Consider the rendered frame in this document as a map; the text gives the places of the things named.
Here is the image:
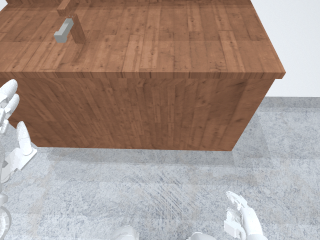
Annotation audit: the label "counter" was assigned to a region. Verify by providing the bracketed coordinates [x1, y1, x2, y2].
[0, 0, 286, 152]

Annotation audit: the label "tap lever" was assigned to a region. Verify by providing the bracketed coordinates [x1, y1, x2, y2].
[53, 16, 74, 43]

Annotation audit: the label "robot left hand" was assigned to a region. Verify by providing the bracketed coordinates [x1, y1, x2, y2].
[0, 79, 37, 193]

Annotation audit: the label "left robot forearm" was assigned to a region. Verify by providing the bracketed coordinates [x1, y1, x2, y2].
[0, 193, 12, 240]

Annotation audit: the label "robot right hand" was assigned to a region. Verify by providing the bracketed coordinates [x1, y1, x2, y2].
[224, 191, 264, 240]

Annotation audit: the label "robot left thigh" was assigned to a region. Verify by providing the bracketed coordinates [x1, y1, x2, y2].
[109, 226, 139, 240]

